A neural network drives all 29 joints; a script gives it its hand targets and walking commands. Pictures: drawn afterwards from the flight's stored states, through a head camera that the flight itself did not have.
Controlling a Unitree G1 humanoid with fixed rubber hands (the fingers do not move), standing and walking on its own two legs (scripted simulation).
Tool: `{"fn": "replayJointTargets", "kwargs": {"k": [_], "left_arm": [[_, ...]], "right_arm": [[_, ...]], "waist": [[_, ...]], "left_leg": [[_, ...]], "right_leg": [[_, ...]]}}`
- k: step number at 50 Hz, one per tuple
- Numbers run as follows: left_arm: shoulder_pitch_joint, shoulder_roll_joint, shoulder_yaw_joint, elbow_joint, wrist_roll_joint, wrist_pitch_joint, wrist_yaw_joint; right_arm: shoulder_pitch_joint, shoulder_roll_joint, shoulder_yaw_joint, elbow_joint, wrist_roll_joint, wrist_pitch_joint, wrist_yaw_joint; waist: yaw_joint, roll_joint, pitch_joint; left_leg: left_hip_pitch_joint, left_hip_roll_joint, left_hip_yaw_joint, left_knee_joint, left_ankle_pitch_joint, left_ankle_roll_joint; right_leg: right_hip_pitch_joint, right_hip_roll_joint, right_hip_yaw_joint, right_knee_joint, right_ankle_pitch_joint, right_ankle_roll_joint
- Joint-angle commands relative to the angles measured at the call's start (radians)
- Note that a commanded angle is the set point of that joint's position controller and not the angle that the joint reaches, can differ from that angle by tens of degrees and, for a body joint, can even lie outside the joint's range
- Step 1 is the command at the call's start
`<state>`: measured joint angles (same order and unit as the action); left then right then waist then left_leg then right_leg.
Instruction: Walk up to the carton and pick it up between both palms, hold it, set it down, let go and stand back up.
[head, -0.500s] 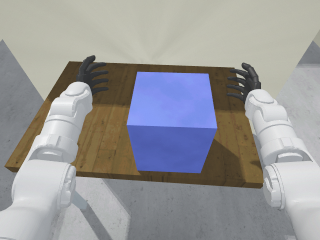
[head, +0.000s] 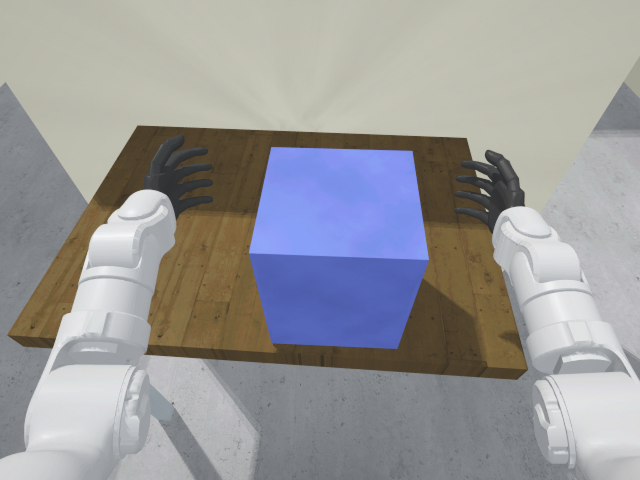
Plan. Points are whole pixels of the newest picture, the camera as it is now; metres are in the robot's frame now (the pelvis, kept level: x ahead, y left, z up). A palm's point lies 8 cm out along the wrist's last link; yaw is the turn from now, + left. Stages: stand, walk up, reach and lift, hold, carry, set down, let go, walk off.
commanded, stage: set down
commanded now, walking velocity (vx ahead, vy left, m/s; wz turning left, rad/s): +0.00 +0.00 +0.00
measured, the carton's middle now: (337, 253) +0.44 -0.04 -0.02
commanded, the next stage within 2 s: let go in 1.80 s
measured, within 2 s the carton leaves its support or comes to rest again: neither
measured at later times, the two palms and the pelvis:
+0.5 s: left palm (163, 270) +0.35 +0.19 +0.08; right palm (508, 282) +0.33 -0.24 +0.06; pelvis -0.01 +0.01 +0.00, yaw -1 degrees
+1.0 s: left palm (172, 352) +0.28 +0.19 +0.00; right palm (507, 364) +0.25 -0.24 -0.01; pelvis +0.00 +0.01 +0.00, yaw +0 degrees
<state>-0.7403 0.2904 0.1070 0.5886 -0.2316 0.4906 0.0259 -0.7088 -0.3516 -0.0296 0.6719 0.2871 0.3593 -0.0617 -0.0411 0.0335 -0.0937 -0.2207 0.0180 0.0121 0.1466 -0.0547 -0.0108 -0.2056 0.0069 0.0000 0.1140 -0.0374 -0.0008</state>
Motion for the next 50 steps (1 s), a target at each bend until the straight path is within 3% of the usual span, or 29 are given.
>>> {"fn": "replayJointTargets", "kwargs": {"k": [1,13,19,25,37,43,50], "left_arm": [[-0.411,0.172,0.04,-0.261,-0.003,-0.06,0.005],[-0.179,0.106,0.016,-0.36,0.009,-0.109,-0.003],[-0.107,0.081,-0.002,-0.356,0.012,-0.171,0.004],[0.004,0.053,-0.025,-0.377,0.024,-0.262,0.014],[0.204,-0.002,-0.085,-0.348,0.037,-0.46,0.035],[0.355,-0.015,-0.11,-0.298,0.052,-0.56,0.037],[0.499,-0.035,-0.166,-0.268,0.049,-0.709,0.044]], "right_arm": [[-0.427,-0.176,-0.048,-0.282,0.005,-0.063,-0.007],[-0.157,-0.156,-0.063,-0.364,0.002,-0.11,-0.003],[-0.065,-0.146,-0.062,-0.366,0.002,-0.157,0.01],[0.058,-0.146,-0.064,-0.392,-0.007,-0.242,0.028],[0.282,-0.127,-0.043,-0.413,-0.017,-0.41,0.062],[0.439,-0.113,-0.019,-0.39,-0.005,-0.493,0.069],[0.604,-0.113,-0.016,-0.362,0.009,-0.616,0.084]], "waist": [[0.001,-0.062,-0.56],[0.003,-0.049,-0.422],[0.016,-0.047,-0.338],[0.022,-0.035,-0.356],[0.023,-0.067,-0.288],[0.035,-0.082,-0.238],[0.022,-0.075,-0.193]], "left_leg": [[0.247,-0.064,-0.017,0.074,0.339,0.001],[0.256,-0.053,-0.012,0.095,0.275,0.007],[0.23,-0.043,-0.008,0.1,0.204,0.01],[0.247,-0.041,-0.004,0.117,0.248,0.008],[0.206,-0.037,-0.01,0.141,0.185,0.019],[0.159,-0.038,-0.014,0.156,0.166,0.026],[0.11,-0.039,-0.027,0.177,0.156,0.024]], "right_leg": [[0.232,0.038,0.016,0.095,0.372,0.029],[0.163,0.036,0.022,0.091,0.209,0.015],[0.114,0.035,0.023,0.086,0.101,0.009],[0.112,0.034,0.023,0.09,0.113,0.006],[0.065,0.029,0.019,0.104,0.056,0.009],[0.076,0.023,0.024,0.126,0.07,0.011],[0.046,0.015,0.03,0.145,0.069,0.003]]}}
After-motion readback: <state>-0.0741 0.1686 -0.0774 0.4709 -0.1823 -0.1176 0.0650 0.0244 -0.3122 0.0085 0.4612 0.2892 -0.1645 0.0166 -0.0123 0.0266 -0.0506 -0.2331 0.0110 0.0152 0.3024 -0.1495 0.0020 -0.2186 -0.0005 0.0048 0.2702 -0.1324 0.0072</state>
